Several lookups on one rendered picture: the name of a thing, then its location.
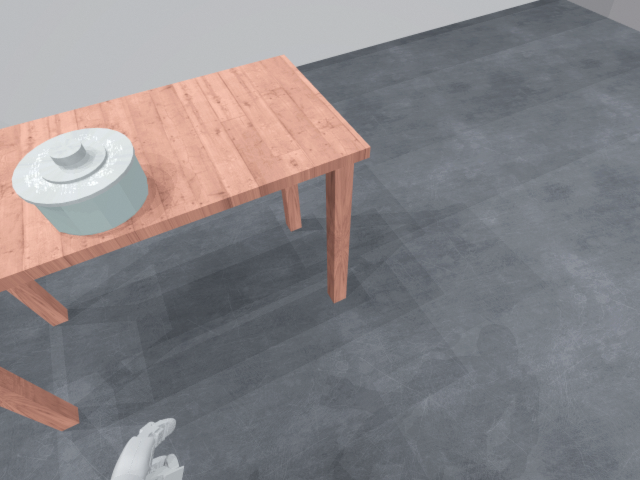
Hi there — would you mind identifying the left robot hand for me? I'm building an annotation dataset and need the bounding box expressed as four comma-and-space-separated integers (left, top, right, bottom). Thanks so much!
111, 418, 184, 480

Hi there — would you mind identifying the knob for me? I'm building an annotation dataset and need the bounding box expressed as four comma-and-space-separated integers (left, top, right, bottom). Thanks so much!
48, 139, 86, 166

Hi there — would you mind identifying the pot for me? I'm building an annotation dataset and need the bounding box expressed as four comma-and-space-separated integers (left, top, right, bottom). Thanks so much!
35, 156, 148, 236

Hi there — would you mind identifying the lid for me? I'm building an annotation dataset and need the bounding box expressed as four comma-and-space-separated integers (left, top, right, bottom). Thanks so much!
12, 128, 135, 207

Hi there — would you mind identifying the table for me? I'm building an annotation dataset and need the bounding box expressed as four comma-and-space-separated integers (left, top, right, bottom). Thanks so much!
0, 55, 371, 431

